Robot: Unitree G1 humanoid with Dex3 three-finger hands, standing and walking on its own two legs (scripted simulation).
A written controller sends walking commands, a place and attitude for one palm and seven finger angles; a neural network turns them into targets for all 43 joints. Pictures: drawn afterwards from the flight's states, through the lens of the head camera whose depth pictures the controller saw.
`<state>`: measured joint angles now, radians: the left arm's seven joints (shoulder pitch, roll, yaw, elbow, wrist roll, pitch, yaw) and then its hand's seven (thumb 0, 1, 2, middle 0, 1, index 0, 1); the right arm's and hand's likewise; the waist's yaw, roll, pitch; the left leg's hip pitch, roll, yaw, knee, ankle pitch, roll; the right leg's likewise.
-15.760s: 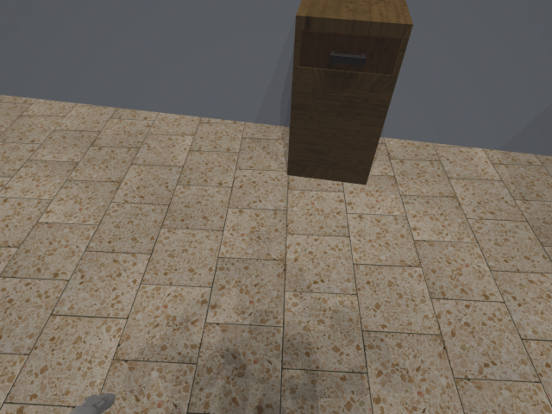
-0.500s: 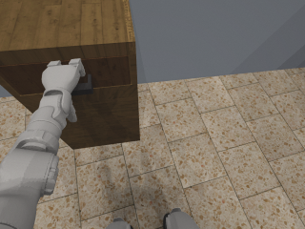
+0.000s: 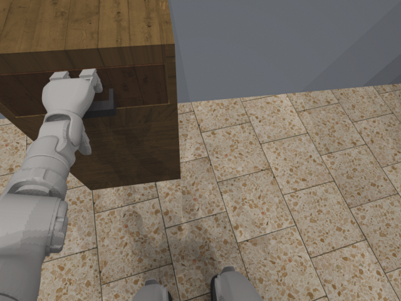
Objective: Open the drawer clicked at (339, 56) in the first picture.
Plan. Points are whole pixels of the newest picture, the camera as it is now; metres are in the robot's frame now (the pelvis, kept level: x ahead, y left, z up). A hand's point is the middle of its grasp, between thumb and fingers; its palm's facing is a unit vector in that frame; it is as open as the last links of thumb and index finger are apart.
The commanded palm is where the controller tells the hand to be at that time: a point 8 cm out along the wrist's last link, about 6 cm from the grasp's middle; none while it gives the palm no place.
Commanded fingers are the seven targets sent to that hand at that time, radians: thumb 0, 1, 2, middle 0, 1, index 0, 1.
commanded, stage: lower the fingers behind the handle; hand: left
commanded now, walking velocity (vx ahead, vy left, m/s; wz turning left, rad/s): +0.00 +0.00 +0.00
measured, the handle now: (84, 102) +0.56 +0.21 -0.03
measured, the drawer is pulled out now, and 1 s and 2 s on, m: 0.00 0.00 0.00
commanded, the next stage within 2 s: close the thumb around the handle in 1.20 s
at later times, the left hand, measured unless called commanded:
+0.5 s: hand (79, 124) +0.51 +0.22 -0.03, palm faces -0.11 -0.03 -0.99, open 13.9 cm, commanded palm +0.50 +0.21 +0.02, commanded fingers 0.00 -0.50 0.30 -0.30 -1.20 -0.30 -1.20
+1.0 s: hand (86, 128) +0.50 +0.21 -0.04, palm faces -0.08 -0.02 -1.00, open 13.9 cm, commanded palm +0.50 +0.20 +0.00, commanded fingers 0.00 -0.50 0.30 -0.30 -1.20 -0.30 -1.20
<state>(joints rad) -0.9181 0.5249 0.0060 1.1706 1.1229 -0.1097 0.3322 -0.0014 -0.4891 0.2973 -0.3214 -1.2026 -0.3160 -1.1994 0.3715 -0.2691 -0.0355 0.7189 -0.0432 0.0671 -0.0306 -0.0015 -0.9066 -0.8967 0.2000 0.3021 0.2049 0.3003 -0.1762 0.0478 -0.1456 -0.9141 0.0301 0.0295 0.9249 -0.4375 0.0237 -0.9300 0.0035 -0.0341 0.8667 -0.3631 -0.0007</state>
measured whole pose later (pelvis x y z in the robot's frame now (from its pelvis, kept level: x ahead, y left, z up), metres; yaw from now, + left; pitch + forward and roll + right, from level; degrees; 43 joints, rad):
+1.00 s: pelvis -0.02 +0.01 -0.03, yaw +0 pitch +28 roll -3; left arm -0.96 0.51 -0.01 1.21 1.12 0.01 0.41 0.00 -0.49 0.30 -0.30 -1.20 -0.31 -1.20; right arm 0.34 -0.25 -0.02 0.74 -0.06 0.06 0.01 0.00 -0.91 -0.90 0.20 0.30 0.20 0.30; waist -0.20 0.07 -0.16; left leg -1.11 0.03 0.01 1.12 -0.49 0.03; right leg -1.11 0.00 -0.05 1.03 -0.41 0.01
